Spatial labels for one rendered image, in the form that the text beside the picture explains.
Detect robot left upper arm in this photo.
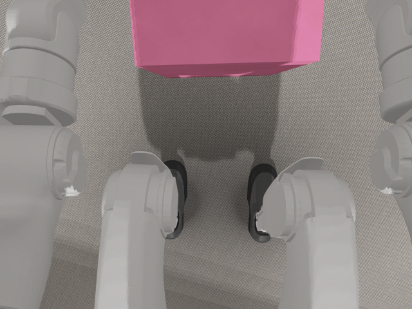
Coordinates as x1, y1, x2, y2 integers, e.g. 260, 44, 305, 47
0, 125, 88, 309

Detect robot right upper arm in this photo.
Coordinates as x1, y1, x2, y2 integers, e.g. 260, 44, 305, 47
369, 122, 412, 244

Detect left robot forearm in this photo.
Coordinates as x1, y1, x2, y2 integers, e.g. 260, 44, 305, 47
0, 0, 88, 127

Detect carton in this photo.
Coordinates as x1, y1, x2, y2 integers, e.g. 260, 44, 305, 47
129, 0, 324, 78

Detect right robot forearm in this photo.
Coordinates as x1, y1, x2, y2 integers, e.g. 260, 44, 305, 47
365, 0, 412, 124

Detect right robot thigh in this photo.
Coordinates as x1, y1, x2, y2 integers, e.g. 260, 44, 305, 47
271, 169, 359, 309

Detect robot right foot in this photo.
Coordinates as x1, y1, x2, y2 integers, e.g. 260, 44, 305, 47
247, 164, 277, 243

